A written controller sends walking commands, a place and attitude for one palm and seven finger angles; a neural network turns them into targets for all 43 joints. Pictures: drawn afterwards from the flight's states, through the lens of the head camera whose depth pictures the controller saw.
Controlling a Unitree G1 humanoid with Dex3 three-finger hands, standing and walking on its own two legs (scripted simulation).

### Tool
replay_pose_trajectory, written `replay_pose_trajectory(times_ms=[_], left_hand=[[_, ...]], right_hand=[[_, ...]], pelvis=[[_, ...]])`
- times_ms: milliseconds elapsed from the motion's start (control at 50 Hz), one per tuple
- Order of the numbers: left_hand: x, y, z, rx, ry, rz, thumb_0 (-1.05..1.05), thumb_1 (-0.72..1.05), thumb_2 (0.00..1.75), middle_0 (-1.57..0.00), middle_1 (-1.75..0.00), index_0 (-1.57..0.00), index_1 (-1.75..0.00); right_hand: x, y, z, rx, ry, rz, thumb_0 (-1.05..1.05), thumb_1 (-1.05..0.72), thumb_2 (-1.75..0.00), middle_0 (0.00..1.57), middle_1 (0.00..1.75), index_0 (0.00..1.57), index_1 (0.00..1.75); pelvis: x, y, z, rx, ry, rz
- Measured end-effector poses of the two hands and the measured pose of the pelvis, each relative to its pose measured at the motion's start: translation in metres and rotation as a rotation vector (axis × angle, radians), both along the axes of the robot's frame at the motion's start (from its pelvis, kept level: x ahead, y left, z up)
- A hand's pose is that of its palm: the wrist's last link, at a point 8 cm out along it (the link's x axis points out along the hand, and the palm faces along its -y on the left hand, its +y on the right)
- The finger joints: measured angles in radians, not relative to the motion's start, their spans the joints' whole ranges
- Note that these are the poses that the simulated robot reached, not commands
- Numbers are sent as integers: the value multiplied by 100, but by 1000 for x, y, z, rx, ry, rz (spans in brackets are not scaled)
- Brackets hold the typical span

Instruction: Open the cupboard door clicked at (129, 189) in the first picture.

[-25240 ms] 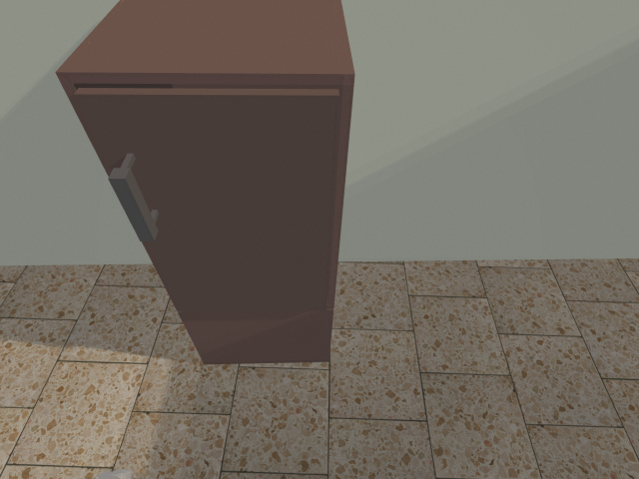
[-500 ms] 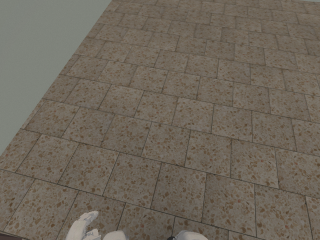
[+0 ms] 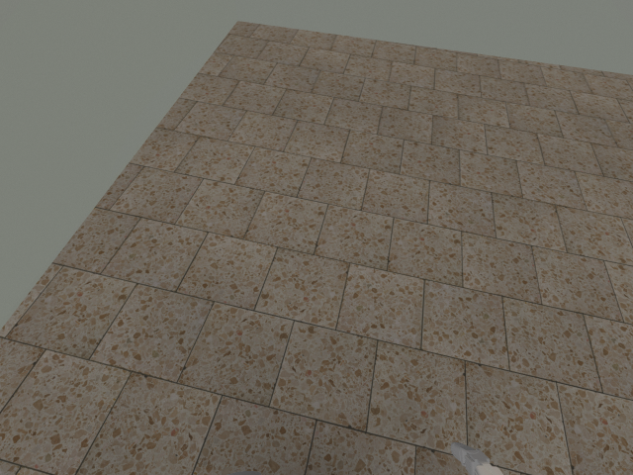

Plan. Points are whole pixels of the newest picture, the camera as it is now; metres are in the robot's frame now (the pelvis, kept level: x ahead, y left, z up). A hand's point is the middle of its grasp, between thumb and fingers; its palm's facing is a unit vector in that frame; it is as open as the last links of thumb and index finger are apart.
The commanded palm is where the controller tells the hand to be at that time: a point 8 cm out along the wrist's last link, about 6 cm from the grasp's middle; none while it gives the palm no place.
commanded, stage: walk to a spot facing it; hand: left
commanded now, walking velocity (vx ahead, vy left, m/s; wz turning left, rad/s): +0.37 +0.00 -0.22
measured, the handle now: out of the picture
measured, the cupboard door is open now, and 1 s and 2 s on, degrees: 50 50 50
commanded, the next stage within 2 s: turn to face it in 0.70 s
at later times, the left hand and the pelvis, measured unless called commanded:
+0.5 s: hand (264, 357) +0.31 +0.12 -0.15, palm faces -0.07 -0.98 -0.20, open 7.3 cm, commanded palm none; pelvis +0.22 -0.06 +0.01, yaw -4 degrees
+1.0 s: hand (283, 270) +0.50 +0.11 -0.16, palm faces -0.01 -0.97 -0.23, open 7.3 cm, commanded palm none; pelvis +0.42 -0.08 +0.00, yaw -2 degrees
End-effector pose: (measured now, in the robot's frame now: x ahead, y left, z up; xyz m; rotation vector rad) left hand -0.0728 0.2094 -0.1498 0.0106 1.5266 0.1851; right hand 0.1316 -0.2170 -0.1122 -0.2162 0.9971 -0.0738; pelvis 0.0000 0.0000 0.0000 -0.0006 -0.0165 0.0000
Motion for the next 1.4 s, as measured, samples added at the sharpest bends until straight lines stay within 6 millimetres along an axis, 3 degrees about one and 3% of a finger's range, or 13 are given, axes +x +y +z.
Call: replay_pose_trajectory(times_ms=[200,280,360,420,500,620,720,800,940,1040,1200,1320,1400], left_hand=[[215,24,29,78,-265,-171,2,94,90,-20,-30,-20,-30],[298,13,36,110,-327,-258,1,93,90,-19,-30,-20,-30],[367,-10,30,136,-419,-302,1,92,90,-19,-30,-20,-30],[384,-27,31,125,-426,-282,0,92,90,-19,-30,-20,-30],[381,-44,28,90,-347,-240,0,92,90,-20,-30,-20,-30],[378,-37,16,60,-218,-177,-1,95,90,-20,-30,-20,-30],[386,-28,-9,22,-104,-134,0,93,90,-20,-30,-20,-30],[424,-26,-5,28,-92,-161,0,92,90,-20,-30,-20,-30],[528,-41,21,84,-247,-188,1,93,90,-20,-30,-20,-30],[574,-55,24,139,-330,-159,1,93,90,-20,-30,-20,-30],[583,-59,30,149,-310,-32,-1,94,90,-20,-30,-20,-30],[565,-42,4,120,-250,59,0,92,90,-20,-30,-20,-30],[561,-29,-3,132,-201,96,0,91,90,-20,-30,-20,-30]], right_hand=[[-95,-35,-4,-26,392,-238,-1,-94,-90,21,29,20,30],[-119,-39,-8,10,539,-303,-1,-93,-90,20,29,20,30],[-119,-45,-20,60,659,-337,0,-92,-90,20,29,20,30],[-82,-52,-22,70,647,-341,0,-91,-90,20,29,20,30],[8,-64,-18,65,491,-317,1,-91,-90,20,29,19,30],[149,-74,-11,29,269,-232,1,-94,-90,20,29,20,30],[241,-79,-15,-36,135,-180,1,-94,-90,20,29,20,30],[265,-75,-12,-32,132,-195,0,-93,-90,20,29,20,30],[262,-68,-23,48,313,-211,0,-92,-90,20,29,20,30],[272,-82,-44,95,446,-193,0,-91,-90,21,29,20,30],[373,-103,-21,30,381,-73,1,-91,-90,20,29,20,30],[475,-96,-14,-54,206,63,0,-91,-90,20,29,19,30],[518,-91,-5,-92,109,115,0,-91,-90,20,29,20,30]], pelvis=[[81,-6,17,6,16,-57],[119,-23,12,16,23,-79],[159,-47,-4,24,24,-82],[182,-56,0,10,11,-77],[217,-62,11,6,15,-72],[271,-58,12,-15,17,-58],[324,-43,-8,-27,5,-69],[353,-45,-3,4,7,-91],[399,-63,9,10,18,-61],[431,-85,-2,29,18,0],[466,-92,12,36,32,114],[485,-76,-3,3,31,181],[492,-73,-7,-3,39,217]])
